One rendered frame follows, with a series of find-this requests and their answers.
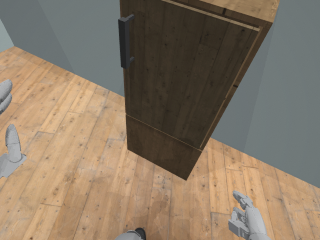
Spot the cupboard door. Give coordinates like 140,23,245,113
121,0,260,149

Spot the right robot hand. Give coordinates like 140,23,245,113
228,190,268,240

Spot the robot left shin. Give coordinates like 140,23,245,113
126,230,141,237

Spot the left robot foot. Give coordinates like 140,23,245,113
135,227,146,240

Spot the left robot hand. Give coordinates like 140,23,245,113
0,79,27,179

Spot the handle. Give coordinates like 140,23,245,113
118,14,135,69

